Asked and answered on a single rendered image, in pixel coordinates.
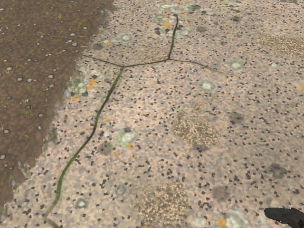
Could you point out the robot right hand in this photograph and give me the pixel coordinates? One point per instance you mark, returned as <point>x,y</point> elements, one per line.
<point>293,217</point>

